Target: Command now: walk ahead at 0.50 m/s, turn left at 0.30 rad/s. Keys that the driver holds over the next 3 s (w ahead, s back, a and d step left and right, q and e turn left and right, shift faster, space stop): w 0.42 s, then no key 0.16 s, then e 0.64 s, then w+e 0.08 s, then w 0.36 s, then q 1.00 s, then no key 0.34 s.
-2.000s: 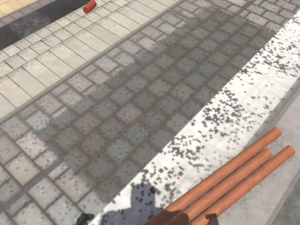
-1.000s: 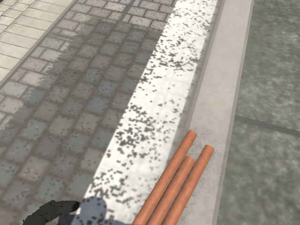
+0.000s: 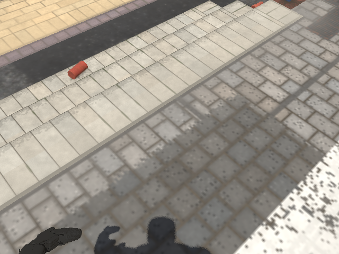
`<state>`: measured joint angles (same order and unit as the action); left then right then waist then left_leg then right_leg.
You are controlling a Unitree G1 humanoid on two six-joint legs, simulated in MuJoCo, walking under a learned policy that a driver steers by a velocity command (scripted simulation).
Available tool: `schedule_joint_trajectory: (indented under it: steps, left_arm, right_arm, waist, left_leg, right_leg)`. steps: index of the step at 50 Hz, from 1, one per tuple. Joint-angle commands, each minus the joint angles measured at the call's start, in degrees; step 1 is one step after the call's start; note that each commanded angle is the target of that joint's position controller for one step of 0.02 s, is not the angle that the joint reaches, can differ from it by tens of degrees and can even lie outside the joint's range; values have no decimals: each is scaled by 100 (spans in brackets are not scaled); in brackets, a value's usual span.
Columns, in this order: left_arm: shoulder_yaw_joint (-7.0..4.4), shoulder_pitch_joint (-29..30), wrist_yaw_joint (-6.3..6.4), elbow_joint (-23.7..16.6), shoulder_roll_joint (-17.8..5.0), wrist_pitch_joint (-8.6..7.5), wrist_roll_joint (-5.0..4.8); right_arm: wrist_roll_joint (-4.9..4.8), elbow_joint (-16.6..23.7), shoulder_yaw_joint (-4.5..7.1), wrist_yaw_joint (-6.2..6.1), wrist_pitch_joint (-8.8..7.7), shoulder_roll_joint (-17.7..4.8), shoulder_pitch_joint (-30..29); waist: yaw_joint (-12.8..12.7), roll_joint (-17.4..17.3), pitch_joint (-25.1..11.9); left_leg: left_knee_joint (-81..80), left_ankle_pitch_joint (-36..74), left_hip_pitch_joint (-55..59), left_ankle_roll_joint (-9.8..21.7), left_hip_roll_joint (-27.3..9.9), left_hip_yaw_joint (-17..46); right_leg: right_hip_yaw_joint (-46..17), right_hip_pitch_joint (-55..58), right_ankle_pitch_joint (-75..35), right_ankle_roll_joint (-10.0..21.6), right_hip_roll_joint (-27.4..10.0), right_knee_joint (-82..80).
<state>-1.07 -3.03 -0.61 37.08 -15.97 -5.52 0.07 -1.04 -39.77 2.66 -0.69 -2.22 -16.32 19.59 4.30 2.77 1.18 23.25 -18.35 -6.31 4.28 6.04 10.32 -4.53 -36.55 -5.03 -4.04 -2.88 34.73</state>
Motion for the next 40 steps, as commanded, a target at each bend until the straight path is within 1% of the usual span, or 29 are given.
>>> schedule_joint_trajectory:
  steps: [1,2,3,4,5,6,7,8,9,10,11,13,15,18,21,23,25,26,27,28,29,30,31,32,33,34,36,37,40]
  left_arm:
    - [-237,548,-60,-526,-642,-138,-83]
    - [-277,372,-69,-497,-693,-152,-77]
    - [-344,-29,-56,-393,-768,-171,-47]
    - [-429,-657,-26,-294,-935,-203,3]
    - [-517,-1594,1,-207,-1308,-218,98]
    - [-647,-2283,-67,200,-1585,-139,34]
    - [-527,-2399,-105,208,-1049,-122,-125]
    - [-445,-2005,-76,175,-814,-96,-100]
    - [-386,-1637,-62,114,-729,-61,-24]
    - [-344,-1426,-57,112,-616,-42,13]
    - [-303,-1314,-41,103,-519,-52,57]
    - [-286,-1295,-27,174,-477,-72,4]
    - [-332,-1371,-9,274,-652,-75,-48]
    - [-378,-1501,18,413,-853,-13,-76]
    - [-384,-1810,25,595,-941,40,-135]
    - [-376,-1952,44,723,-952,117,-134]
    - [-380,-1981,78,805,-984,195,-130]
    - [-388,-1910,95,809,-1012,225,-130]
    - [-390,-1758,115,774,-1034,242,-135]
    - [-349,-1766,124,743,-920,227,-98]
    - [-214,-1906,125,565,-576,179,92]
    - [-45,-2907,84,776,-129,168,42]
    - [-200,-2820,76,952,-720,214,-101]
    - [-270,-2242,96,815,-872,283,-206]
    - [-264,-1902,154,749,-772,369,-169]
    - [-290,-1806,210,744,-714,491,-112]
    - [-310,-2023,297,781,-560,708,-81]
    - [-328,-2068,324,762,-536,761,-72]
    - [-363,-1708,330,547,-512,827,-46]
  right_arm:
    - [-6,88,240,-20,-23,-853,300]
    - [4,78,256,-22,-4,-881,241]
    - [15,96,248,-22,2,-840,162]
    - [51,130,180,-10,-7,-646,149]
    - [176,256,59,-8,-35,-337,394]
    - [-15,192,-37,7,-108,-45,1142]
    - [-109,174,79,-3,-139,-626,708]
    - [-107,356,162,-3,-154,-892,-145]
    - [1,480,143,-7,-170,-837,-540]
    - [83,537,140,12,-202,-721,-677]
    - [82,517,138,34,-209,-610,-577]
    - [56,414,85,57,-180,-388,-385]
    - [91,482,25,65,-166,-269,-628]
    - [102,568,-55,112,-222,-125,-1171]
    - [39,666,-57,182,-264,-143,-1703]
    - [52,758,-31,231,-298,-188,-1958]
    - [89,806,19,290,-339,-274,-1969]
    - [116,747,57,300,-351,-340,-1780]
    - [163,594,121,282,-356,-445,-1325]
    - [213,454,207,240,-360,-676,-791]
    - [343,403,283,176,-338,-1127,-97]
    - [342,378,238,177,-248,-1074,-13]
    - [215,367,210,200,-152,-781,85]
    - [158,369,155,198,-126,-631,-323]
    - [157,357,85,194,-128,-448,-746]
    - [186,350,31,207,-137,-290,-1108]
    - [313,295,83,207,-168,-394,-1513]
    - [325,278,121,179,-168,-478,-1602]
    - [256,146,198,28,-107,-635,-1553]
  waist:
    - [43,-1124,-73]
    - [-73,-1205,-78]
    - [-298,-1202,-206]
    - [-623,-1108,-689]
    - [-841,-279,-1666]
    - [-711,1593,-2281]
    - [-973,911,-1737]
    - [-1055,400,-850]
    - [-903,54,-397]
    - [-741,22,-133]
    - [-575,222,-120]
    - [-450,393,-177]
    - [-470,265,-85]
    - [-638,162,-4]
    - [-857,145,63]
    - [-900,147,136]
    - [-805,220,10]
    - [-666,249,-140]
    - [-394,218,-395]
    - [-141,65,-759]
    - [-13,-773,-1631]
    - [-248,-1970,-2521]
    - [-18,-1366,-2592]
    - [-67,-1055,-1777]
    - [-223,-715,-1298]
    - [-415,-667,-953]
    - [-698,-1038,-727]
    - [-740,-1104,-692]
    - [-638,-963,-680]
  left_leg:
    - [-263,1674,39,679,-1484,1026]
    - [-105,1940,166,622,-1557,1099]
    - [271,2531,207,518,-1432,1036]
    - [1101,2904,42,359,-1151,804]
    - [2738,1704,-1032,132,-775,504]
    - [4603,-1336,-3093,-311,75,-106]
    - [5223,-1428,-3927,-330,-225,148]
    - [5277,-863,-4186,-300,-488,-21]
    - [5044,-412,-4011,-302,-752,-295]
    - [4645,-95,-3804,-315,-937,-349]
    - [4391,89,-3465,-333,-1082,-384]
    - [3993,165,-3195,-403,-1136,-552]
    - [3376,379,-3237,-504,-1184,-679]
    - [2201,1336,-2982,-552,-1145,-811]
    - [1358,2001,-2677,-551,-984,-917]
    - [990,2091,-2564,-477,-848,-935]
    - [701,1953,-2329,-310,-738,-910]
    - [550,1958,-1999,-221,-666,-938]
    - [307,2185,-1310,-101,-534,-1047]
    - [179,3047,-369,71,-681,-989]
    - [732,5442,1386,533,-1855,119]
    - [740,6249,2687,1520,-3173,1680]
    - [489,5229,2286,1435,-2946,1744]
    - [289,4656,1653,1206,-2686,1116]
    - [69,4275,932,1037,-2454,719]
    - [-168,3915,187,937,-2291,367]
    - [-615,3518,-906,920,-2085,-164]
    - [-696,3479,-1051,981,-2086,-339]
    - [-868,2757,-967,1052,-2242,-568]
  right_leg:
    - [181,781,312,213,236,-608]
    - [228,959,598,342,255,-699]
    - [327,1461,715,508,321,-900]
    - [213,2456,673,768,86,-877]
    - [-948,4321,403,1309,-980,-452]
    - [-3610,5951,2095,2280,-2025,-1229]
    - [-4127,5715,3602,2130,-2007,-1752]
    - [-3263,4929,3500,1858,-1747,-1854]
    - [-2539,4105,2793,1745,-1482,-1928]
    - [-2106,3519,2266,1729,-1238,-2069]
    - [-1769,3177,1888,1665,-1046,-2205]
    - [-1304,2909,1320,1701,-879,-2379]
    - [-967,2753,812,1784,-890,-2529]
    - [-475,2651,469,1672,-763,-2600]
    - [-270,2784,472,1560,-752,-2522]
    - [-259,3032,-174,1457,-822,-2261]
    - [-266,3353,-802,1279,-878,-1816]
    - [-241,3432,-1110,1175,-846,-1530]
    - [-133,3370,-1587,1040,-676,-1042]
    - [32,3079,-1579,840,-389,-287]
    - [255,1945,259,528,26,1289]
    - [82,609,4410,193,579,3037]
    - [-475,463,4507,165,444,3523]
    - [-345,103,4246,139,269,3620]
    - [-233,125,3883,82,58,3348]
    - [-218,422,3619,22,-108,3002]
    - [22,1274,3098,-102,-95,2697]
    - [127,1347,3027,-133,-54,2609]
    - [163,1157,2618,-82,-171,2307]
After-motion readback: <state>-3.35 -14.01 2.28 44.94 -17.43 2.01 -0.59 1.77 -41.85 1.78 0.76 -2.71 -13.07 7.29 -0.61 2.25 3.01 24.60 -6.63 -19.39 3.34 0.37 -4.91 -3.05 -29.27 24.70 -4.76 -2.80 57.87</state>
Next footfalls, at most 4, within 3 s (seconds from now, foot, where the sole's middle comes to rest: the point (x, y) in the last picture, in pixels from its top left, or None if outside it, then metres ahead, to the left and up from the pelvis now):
0.08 right None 0.22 -0.15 -0.78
0.56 left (126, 252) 0.48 0.11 -0.78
1.06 right None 0.42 -0.13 -0.78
1.52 left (138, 236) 0.54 0.07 -0.78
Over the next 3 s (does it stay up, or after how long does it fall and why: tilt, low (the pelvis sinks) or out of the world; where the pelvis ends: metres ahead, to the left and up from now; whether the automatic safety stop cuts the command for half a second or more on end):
stays up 0.66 -0.11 0.00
